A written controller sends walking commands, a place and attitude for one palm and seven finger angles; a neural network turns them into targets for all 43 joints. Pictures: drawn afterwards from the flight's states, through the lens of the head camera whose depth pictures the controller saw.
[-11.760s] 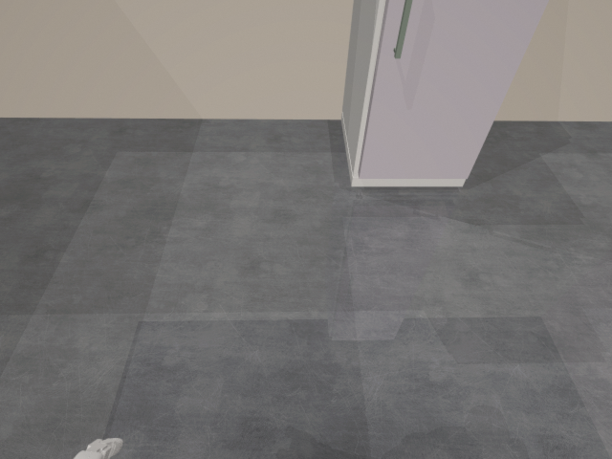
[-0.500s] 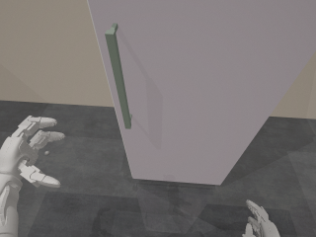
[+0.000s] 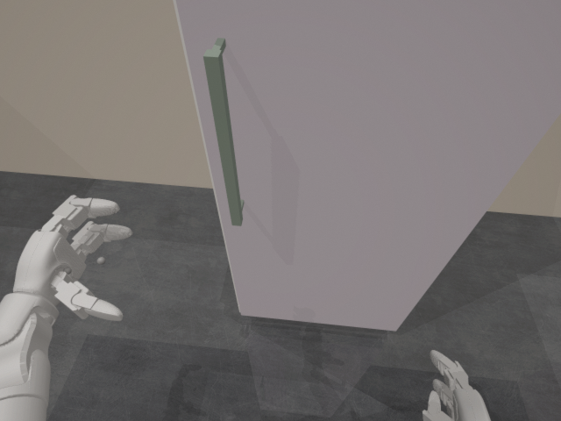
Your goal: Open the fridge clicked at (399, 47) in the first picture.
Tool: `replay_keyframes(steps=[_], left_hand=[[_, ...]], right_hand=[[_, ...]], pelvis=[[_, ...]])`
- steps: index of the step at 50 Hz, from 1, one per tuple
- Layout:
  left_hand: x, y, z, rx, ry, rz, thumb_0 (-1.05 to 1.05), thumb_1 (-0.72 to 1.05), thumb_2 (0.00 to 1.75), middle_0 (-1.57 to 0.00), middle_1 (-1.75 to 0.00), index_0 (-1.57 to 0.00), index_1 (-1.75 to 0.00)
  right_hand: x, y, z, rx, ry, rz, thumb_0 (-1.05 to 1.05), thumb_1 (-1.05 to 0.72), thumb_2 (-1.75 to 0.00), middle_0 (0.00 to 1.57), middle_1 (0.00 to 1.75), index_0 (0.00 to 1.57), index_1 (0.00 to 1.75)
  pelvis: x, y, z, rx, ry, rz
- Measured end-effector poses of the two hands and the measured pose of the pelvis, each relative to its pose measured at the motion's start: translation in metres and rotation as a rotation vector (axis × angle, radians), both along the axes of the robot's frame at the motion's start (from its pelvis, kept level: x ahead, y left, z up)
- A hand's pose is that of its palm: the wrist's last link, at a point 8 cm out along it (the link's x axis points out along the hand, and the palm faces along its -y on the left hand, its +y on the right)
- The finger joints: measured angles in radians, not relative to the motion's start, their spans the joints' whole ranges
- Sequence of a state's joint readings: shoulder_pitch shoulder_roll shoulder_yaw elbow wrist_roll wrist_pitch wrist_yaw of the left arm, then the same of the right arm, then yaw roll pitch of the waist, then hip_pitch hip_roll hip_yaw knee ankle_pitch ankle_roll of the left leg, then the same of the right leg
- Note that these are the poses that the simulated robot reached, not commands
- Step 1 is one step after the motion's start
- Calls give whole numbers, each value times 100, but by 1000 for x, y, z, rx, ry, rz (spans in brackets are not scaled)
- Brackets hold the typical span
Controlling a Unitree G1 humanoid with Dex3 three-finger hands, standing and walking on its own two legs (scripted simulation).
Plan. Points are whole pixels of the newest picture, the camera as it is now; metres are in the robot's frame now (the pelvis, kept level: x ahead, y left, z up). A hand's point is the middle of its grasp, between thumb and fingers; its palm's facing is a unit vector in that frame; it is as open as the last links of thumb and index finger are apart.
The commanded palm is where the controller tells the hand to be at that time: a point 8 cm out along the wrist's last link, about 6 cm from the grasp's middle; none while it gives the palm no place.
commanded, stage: move the hooked fingers beside the handle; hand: left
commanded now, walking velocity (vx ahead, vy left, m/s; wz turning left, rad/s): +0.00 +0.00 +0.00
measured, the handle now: (230, 150) +0.49 +0.13 +0.11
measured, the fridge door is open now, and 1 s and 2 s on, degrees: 0 0 0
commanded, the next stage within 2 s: none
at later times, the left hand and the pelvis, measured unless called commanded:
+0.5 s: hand (143, 231) +0.33 +0.22 +0.09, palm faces -0.02 -1.00 -0.03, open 14.0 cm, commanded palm +0.31 +0.28 +0.09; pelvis +0.00 +0.00 +0.00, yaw +0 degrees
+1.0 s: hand (176, 205) +0.39 +0.19 +0.09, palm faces -0.03 -1.00 -0.03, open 14.0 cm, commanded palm +0.37 +0.25 +0.08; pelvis +0.00 -0.01 +0.00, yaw -1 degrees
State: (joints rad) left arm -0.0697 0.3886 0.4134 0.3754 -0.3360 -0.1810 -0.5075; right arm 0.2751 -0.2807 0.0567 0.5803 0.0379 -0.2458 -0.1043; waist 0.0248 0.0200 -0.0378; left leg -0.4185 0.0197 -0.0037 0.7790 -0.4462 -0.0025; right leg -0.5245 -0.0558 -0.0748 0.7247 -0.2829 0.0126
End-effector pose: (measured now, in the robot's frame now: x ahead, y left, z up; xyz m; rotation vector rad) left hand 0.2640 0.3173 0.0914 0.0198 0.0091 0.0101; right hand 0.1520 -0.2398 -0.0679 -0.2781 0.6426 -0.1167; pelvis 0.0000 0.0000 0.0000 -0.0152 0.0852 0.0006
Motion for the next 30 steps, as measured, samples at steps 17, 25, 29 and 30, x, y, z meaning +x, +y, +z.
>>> replay_keyframes(steps=[17,25,29,30], left_hand=[[33,-25,1,4,-4,-26,-1,-50,30,-30,-120,-30,-120],[51,-39,2,9,-10,-28,-1,-50,30,-30,-120,-30,-120],[60,-43,2,8,-7,-27,-1,-50,30,-30,-120,-30,-120],[62,-44,2,10,-6,-27,-1,-50,30,-30,-120,-30,-120]], right_hand=[[-19,-6,-8,15,67,-45,1,-90,-90,20,30,20,30],[-27,-10,-15,19,109,-58,1,-90,-90,20,30,20,30],[-30,-14,-17,22,125,-69,1,-90,-90,20,30,20,30],[-31,-15,-17,23,128,-73,1,-90,-90,20,30,20,30]], pelvis=[[2,-1,1,7,20,-10],[1,-4,1,11,29,-9],[1,-7,1,14,33,-12],[1,-7,1,14,35,-12]])
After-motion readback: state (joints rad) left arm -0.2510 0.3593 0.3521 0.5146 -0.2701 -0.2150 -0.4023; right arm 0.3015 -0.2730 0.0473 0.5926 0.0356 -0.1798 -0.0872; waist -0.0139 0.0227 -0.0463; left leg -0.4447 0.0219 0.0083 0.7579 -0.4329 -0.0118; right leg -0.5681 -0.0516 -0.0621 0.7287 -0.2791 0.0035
